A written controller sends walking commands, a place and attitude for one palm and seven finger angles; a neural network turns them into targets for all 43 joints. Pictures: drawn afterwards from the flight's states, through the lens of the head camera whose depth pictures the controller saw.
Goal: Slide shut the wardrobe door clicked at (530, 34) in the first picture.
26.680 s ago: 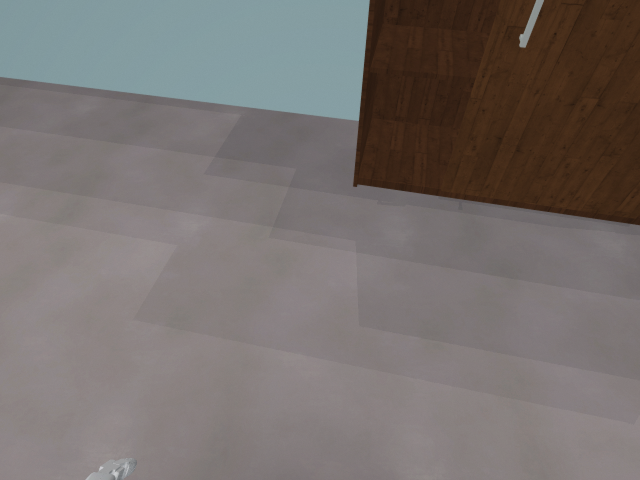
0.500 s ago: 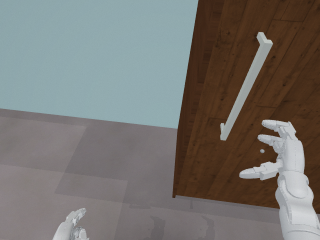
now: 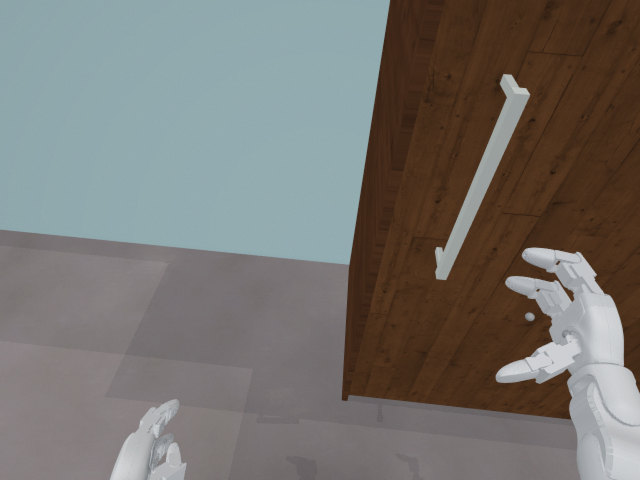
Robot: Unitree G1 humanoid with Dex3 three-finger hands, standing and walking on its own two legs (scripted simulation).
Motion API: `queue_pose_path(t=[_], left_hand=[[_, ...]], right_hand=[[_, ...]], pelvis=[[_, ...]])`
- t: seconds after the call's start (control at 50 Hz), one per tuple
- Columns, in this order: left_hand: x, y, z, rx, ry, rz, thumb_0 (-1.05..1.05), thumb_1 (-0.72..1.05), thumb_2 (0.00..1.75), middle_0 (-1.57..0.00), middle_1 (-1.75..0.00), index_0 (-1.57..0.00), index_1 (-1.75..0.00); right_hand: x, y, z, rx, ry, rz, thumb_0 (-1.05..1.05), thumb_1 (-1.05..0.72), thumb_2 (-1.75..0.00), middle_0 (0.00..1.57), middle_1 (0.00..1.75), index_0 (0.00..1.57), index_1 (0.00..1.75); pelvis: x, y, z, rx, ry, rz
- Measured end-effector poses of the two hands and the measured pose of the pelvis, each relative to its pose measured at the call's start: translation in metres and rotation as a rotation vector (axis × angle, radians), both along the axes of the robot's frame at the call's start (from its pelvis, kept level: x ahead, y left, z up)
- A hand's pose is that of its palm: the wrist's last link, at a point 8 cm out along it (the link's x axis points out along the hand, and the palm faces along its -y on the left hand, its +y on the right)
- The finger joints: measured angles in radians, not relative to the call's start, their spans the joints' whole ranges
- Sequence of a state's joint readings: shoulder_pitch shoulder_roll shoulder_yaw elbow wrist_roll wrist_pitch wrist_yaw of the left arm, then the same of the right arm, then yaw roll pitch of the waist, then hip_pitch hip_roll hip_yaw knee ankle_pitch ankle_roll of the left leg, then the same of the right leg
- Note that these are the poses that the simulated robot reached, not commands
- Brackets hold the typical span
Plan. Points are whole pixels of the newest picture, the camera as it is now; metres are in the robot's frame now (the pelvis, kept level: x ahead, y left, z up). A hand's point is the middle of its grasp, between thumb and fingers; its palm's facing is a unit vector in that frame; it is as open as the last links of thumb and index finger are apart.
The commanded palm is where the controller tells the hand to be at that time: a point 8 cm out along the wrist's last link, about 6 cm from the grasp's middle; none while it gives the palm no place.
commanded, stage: draw the hand back to the body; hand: right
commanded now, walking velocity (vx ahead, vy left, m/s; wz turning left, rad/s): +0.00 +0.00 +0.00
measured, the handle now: (469, 194) +0.48 -0.19 +0.13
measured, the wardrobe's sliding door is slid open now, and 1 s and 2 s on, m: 0.00 0.00 0.00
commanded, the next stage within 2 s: step back with the hand held close in 1.38 s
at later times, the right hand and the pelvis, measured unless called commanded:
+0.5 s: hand (589, 354) +0.24 -0.26 +0.12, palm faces +0.37 +0.89 -0.26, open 13.6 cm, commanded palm +0.19 -0.29 +0.15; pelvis +0.01 +0.00 +0.01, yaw +0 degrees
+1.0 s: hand (624, 355) +0.22 -0.26 +0.16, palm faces +0.42 +0.83 -0.38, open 8.8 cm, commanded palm +0.17 -0.30 +0.18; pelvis +0.03 +0.00 +0.01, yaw +1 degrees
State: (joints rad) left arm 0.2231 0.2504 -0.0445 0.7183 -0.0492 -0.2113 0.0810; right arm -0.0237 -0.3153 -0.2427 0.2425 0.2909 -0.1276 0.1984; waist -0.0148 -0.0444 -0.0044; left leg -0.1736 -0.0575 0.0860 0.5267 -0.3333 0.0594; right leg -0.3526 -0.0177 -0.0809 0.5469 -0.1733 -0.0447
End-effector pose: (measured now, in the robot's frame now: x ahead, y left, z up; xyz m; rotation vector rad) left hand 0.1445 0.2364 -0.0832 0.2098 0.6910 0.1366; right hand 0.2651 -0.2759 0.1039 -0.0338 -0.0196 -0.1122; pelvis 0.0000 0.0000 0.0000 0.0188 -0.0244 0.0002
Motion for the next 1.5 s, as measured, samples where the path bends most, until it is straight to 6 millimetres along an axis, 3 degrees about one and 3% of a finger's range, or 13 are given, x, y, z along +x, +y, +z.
queue_pose_path(t=[0.14, 0.3, 0.54, 0.76, 1.12, 1.5], left_hand=[[0.0, 0.004, 0.004, -0.005, -0.039, 0.005, 0.02, 0.9, 0.9, -0.2, -0.3, -0.2, -0.3], [0.016, -0.001, 0.012, 0.0, -0.095, -0.025, 0.02, 0.9, 0.9, -0.2, -0.3, -0.2, -0.3], [0.036, -0.016, 0.02, -0.005, -0.053, -0.082, 0.02, 0.9, 0.9, -0.2, -0.3, -0.2, -0.3], [0.041, -0.019, 0.015, -0.02, -0.002, -0.076, 0.02, 0.9, 0.9, -0.2, -0.3, -0.2, -0.3], [0.049, -0.003, 0.014, -0.018, 0.001, -0.056, 0.02, 0.9, 0.9, -0.2, -0.3, -0.2, -0.3], [0.049, 0.006, 0.012, -0.021, 0.006, -0.047, 0.02, 0.9, 0.9, -0.2, -0.3, -0.2, -0.3]], right_hand=[[-0.019, -0.009, 0.004, 0.01, 0.021, -0.044, -0.01, 0.55, -0.2, 0.26, 1.15, 0.25, 1.15], [-0.041, -0.01, 0.017, -0.001, -0.007, -0.042, -0.01, 0.53, -0.21, 0.25, 1.14, 0.25, 1.14], [-0.072, -0.022, 0.036, -0.262, -0.012, -0.285, -0.01, 0.23, -0.35, 0.25, 0.96, 0.24, 0.96], [-0.078, -0.021, 0.056, -0.337, -0.055, -0.294, 0.0, -0.15, -0.54, 0.24, 0.74, 0.23, 0.74], [-0.096, -0.017, 0.078, -0.402, -0.1, -0.324, 0.01, -0.77, -0.84, 0.22, 0.37, 0.21, 0.38], [-0.093, -0.006, 0.075, -0.397, -0.086, -0.316, 0.02, -0.89, -0.89, 0.21, 0.3, 0.21, 0.3]], pelvis=[[0.002, 0.0, 0.001, -0.003, -0.005, 0.008], [0.002, -0.001, 0.002, -0.001, -0.023, 0.001], [0.008, -0.004, 0.013, -0.001, -0.067, 0.005], [0.02, -0.005, 0.015, -0.008, -0.076, 0.012], [0.027, 0.003, 0.014, -0.012, -0.074, 0.012], [0.027, 0.014, 0.014, -0.017, -0.073, 0.016]])
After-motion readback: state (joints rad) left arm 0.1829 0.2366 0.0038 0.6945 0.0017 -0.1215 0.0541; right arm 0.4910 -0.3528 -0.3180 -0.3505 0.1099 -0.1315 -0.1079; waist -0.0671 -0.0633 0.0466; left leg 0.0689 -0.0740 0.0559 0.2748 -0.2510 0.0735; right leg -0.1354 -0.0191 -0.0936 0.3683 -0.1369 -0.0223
